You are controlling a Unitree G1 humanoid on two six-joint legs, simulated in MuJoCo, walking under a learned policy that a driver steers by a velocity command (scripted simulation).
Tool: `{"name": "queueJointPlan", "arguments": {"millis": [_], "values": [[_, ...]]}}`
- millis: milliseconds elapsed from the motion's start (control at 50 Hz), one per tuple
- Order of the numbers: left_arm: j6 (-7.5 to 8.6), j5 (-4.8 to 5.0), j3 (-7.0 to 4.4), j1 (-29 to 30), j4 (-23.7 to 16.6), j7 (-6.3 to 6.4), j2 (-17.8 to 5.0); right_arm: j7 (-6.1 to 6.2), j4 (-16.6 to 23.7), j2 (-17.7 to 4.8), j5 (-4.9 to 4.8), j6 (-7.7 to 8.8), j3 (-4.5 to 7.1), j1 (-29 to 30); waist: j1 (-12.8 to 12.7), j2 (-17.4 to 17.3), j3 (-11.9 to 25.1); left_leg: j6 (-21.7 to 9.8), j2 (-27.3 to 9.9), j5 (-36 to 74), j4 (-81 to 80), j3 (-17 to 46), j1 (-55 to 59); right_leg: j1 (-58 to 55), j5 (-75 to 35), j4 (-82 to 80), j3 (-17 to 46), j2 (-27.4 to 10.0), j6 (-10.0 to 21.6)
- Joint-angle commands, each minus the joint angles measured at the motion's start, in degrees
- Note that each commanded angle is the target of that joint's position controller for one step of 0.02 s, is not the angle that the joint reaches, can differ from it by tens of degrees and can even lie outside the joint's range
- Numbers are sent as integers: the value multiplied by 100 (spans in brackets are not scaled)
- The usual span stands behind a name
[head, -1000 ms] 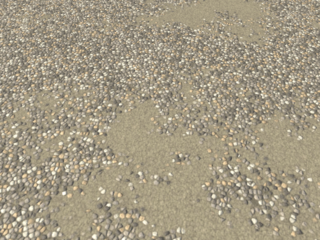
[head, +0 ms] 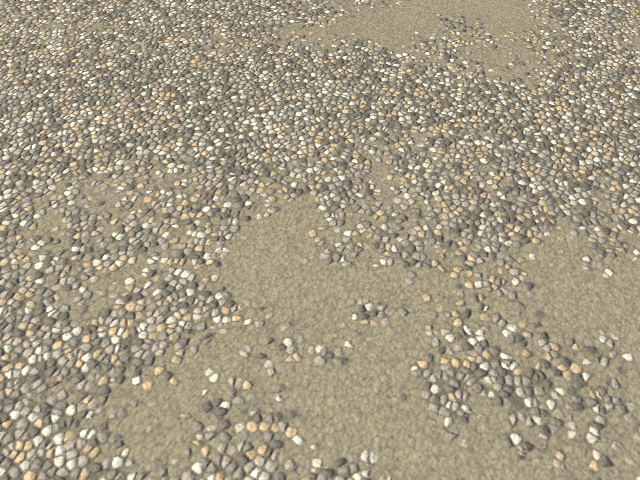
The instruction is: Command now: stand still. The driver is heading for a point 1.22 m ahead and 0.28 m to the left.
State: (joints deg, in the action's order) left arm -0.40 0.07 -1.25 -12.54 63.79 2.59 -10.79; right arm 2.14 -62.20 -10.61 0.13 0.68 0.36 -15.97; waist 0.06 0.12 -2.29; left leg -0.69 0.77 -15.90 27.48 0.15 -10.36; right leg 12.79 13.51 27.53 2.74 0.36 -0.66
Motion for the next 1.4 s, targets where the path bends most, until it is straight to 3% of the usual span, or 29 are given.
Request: {"name": "queueJointPlan", "arguments": {"millis": [20, 380, 420, 480, 500, 540, 580, 620, 640, 660, 680, 700, 720, 740, 780, 800, 900, 1020, 1060, 1100, 1120, 1140, 1160, 1180, 1200, 1220, 1240, 1280, 1400], "values": [[32, 1, -67, -228, -93, 17, -530, 13, 92, -522, -2, 30, 82, -360, -2, -24, -80, -91, -172, 521, -588, 166, -344, -113, -626, -399, 50, -88, 148], [42, 8, -29, -426, -28, 32, -472, 11, 84, -441, -11, 37, 75, -563, -4, -27, -119, -118, -165, 568, -584, 175, -357, -74, -631, -379, 25, -89, 125], [32, 32, -19, -564, 48, 41, -401, 34, 11, -467, -41, 13, 97, -709, 10, -133, -57, -213, -88, -976, -686, 174, -378, -12, 674, -201, -211, 132, 162], [168, 58, -31, -276, -166, 12, -379, 53, 97, -888, -142, 66, 243, -915, 182, -654, -617, -804, -853, -3257, -1288, 1341, -568, 1079, 1859, 691, -420, 248, 312], [274, 73, 0, -175, -252, -36, -241, 39, 92, -1075, -165, 122, 317, -1044, 226, -1009, -661, -1105, -1424, -3490, -1679, 2116, -417, 1340, 1351, 1314, -561, 205, 302], [437, 124, -30, -25, -366, -133, -320, 17, 205, -1101, -120, 215, 362, -895, 174, -932, -842, -1419, -1978, -3059, -1989, 2797, -534, 1633, 1256, 2083, -306, -175, 435], [548, 186, -36, -168, -403, -195, -305, -32, 377, -1038, -184, 272, 355, -528, -57, -827, -822, -1182, -1802, -2383, -1812, 2307, -553, 1332, 1451, 1341, -272, -325, 591], [599, 162, -116, -876, -66, -209, -321, -65, 507, -1038, -269, 232, 356, -216, -395, -591, -539, -814, -1073, -1655, -1208, 1234, -1202, -422, 385, -18, -760, 113, 526], [578, 121, -181, -1355, 123, -211, -409, -71, 568, -997, -258, 238, 343, -157, -532, -356, -383, -689, -782, -1200, -603, 876, -1526, -1082, 146, -145, -601, 118, 458], [574, 106, -287, -2146, 253, -189, -729, -111, 678, -684, -193, 295, 246, 19, -812, 633, -74, -401, -266, -552, 1146, 181, -2179, -1887, 717, -810, 806, -793, 711], [611, 127, -431, -2814, 263, -238, -1470, -111, 890, -305, -181, 417, 160, -6, -903, 1949, 184, -210, 303, -1298, 2825, -216, -3366, -2529, 1432, -1734, 3277, -2075, 1549], [702, 24, -304, -2461, 209, -252, -1114, -121, 941, -510, -271, 500, 203, 109, -660, 1229, -108, -310, -16, -1489, 4013, 364, -3880, -2133, 2054, -1904, 3984, -2439, 1827], [768, 28, -211, -1895, 5, -263, -802, -175, 992, -606, -329, 568, 214, 212, -436, 675, -470, -448, -325, -889, 4421, 556, -4236, -1911, 2031, -1883, 3405, -2255, 1654], [788, 33, -159, -1495, -144, -302, -712, -206, 951, -645, -289, 611, 232, 200, -285, 455, -491, -502, -525, -324, 4378, 473, -4221, -1763, 1531, -1914, 2690, -1957, 1434], [726, 25, -61, -1300, -250, -343, -499, -242, 952, -850, -163, 639, 342, 334, -167, 337, -456, -444, -751, 379, 3784, 326, -3876, -1563, 8, -1983, 1554, -1498, 1076], [680, 5, -30, -1456, -221, -326, -426, -279, 943, -773, -158, 612, 344, 349, -176, 448, -375, -373, -759, 538, 3581, 193, -3679, -1516, -585, -1981, 1149, -1323, 1000], [569, -42, -52, -1689, -318, -152, -784, -339, 1449, -378, -133, 525, 181, 1598, -373, 361, -563, -54, -572, 1398, 1767, -226, -3281, -950, -1615, -2184, 348, -1071, 1058], [559, 97, -156, -1931, -276, -111, -966, -478, 1848, -611, -201, 556, 160, 2374, -333, 500, -705, -296, -347, 1698, 447, -253, -2672, -1461, -2030, -2117, 115, -1406, 1002], [509, 61, -214, -1773, -331, -111, -1088, -504, 1818, -839, -184, 589, 262, 2008, -11, 640, -290, -487, -127, 1409, 365, -352, -1997, -1853, -3721, -1463, -6, -1482, 867], [409, -16, -224, -1580, -421, -124, -1104, -445, 1372, -1257, -214, 562, 506, 426, 799, 758, 739, -767, 193, 1269, 398, -534, 55, -1563, -5258, 422, -283, -1194, 640], [409, -90, -145, -1533, -585, -149, -945, -377, 1138, -1636, -156, 522, 620, -635, 1151, 284, 1502, -1106, -811, 967, 521, 647, 1925, -164, -3667, 2206, -387, -915, 479], [546, -39, 114, -2399, -605, -254, 71, -416, 973, -2018, -50, 506, 681, -1086, 606, -1491, 2634, -2145, -2339, -581, -362, 3763, 3776, 1898, 969, 4439, -155, 297, 138], [735, 129, -6, -1977, -561, -290, -450, -418, 964, -1459, -65, 506, 531, -899, 772, -1161, 2413, -1964, -2239, -1004, -1185, 4545, 3474, 2527, 1694, 5243, 627, 186, 283], [835, 286, -119, -1297, -832, -293, -840, -404, 1041, -1213, -91, 537, 455, -275, 611, -958, 1310, -1645, -2078, -606, -1245, 3559, 2556, 2994, 1319, 5399, 441, -126, 386], [872, 274, -134, -904, -946, -239, -924, -414, 1179, -1037, -76, 575, 391, 299, 402, -280, 870, -1481, -1894, 214, -1365, 2722, 1528, 2720, 733, 5131, 317, -463, 424], [837, 195, -195, -758, -961, -182, -912, -451, 1204, -883, -14, 611, 349, 587, 191, -52, 569, -1376, -1676, 871, -1495, 2091, 710, 2405, 412, 4797, 224, -661, 413], [748, 141, -220, -909, -948, -160, -804, -472, 1160, -741, 45, 641, 304, 684, -41, -186, 518, -1296, -1456, 1074, -1652, 1645, 227, 1992, 225, 4549, 275, -840, 428], [599, 130, -217, -1062, -944, -141, -563, -478, 1020, -696, 17, 651, 289, 553, -194, -354, 343, -1347, -1294, 1170, -1938, 1229, -217, 1782, 187, 4163, 197, -920, 404], [555, 18, -257, 309, -1465, -165, -646, -247, 810, -1087, -10, 592, 356, -83, 26, -226, -105, -1294, -1193, 1482, -2244, 672, -81, 2713, -1353, 2190, 11, -986, 125]]}}
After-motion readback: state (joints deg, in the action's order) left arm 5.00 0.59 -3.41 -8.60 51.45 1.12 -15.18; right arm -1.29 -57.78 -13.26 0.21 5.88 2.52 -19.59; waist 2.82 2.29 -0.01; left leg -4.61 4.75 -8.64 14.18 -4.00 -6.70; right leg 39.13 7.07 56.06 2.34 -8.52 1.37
